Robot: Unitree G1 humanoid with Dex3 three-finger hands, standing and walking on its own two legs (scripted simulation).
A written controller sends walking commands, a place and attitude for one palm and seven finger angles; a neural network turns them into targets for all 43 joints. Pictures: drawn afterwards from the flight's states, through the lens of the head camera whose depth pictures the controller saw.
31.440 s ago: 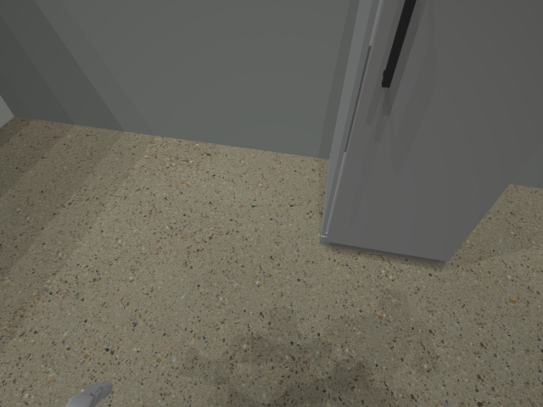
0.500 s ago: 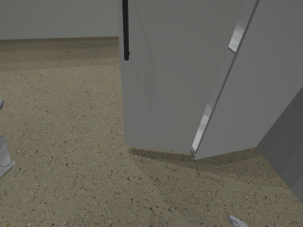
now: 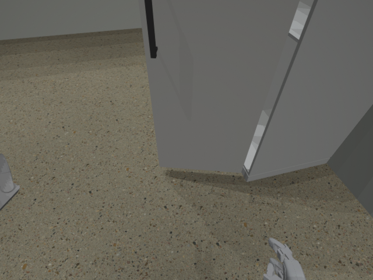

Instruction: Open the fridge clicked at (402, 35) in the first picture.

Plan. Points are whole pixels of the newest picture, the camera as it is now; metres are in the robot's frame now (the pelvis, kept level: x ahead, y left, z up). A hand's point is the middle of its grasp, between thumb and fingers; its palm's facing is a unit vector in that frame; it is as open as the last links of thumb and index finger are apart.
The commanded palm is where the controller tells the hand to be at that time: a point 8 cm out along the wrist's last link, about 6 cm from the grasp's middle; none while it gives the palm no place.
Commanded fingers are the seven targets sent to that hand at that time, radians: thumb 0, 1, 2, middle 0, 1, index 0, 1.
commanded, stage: stop stepping back and stand still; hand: left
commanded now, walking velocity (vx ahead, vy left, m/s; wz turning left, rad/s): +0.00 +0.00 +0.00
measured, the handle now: (150, 6) +0.83 +0.15 +0.24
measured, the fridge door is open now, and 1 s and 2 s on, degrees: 70 70 70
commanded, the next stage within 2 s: let the arm hang, fingers relaxed in 0.96 s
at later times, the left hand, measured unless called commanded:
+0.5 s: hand (3, 193) +0.21 +0.28 +0.18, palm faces +0.36 -0.80 -0.47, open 7.4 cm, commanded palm +0.15 +0.32 +0.19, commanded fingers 0.00 0.90 0.90 -0.20 -0.30 -0.20 -0.30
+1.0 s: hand out of the picture +0.17 +0.32 +0.17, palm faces +0.43 -0.79 -0.45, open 7.4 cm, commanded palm +0.11 +0.35 +0.19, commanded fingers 0.00 0.90 0.90 -0.20 -0.30 -0.20 -0.30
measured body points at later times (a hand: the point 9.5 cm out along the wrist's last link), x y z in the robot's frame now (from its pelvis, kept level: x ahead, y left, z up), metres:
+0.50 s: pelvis +0.00 +0.03 +0.01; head -0.01 +0.05 +0.46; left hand +0.18 +0.32 +0.20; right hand +0.16 -0.22 -0.05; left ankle +0.03 +0.14 -0.73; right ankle -0.05 -0.08 -0.73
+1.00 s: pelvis -0.03 +0.05 +0.01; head -0.04 +0.06 +0.46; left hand +0.14 +0.35 +0.19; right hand +0.12 -0.18 -0.07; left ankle +0.03 +0.14 -0.73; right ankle -0.05 -0.08 -0.73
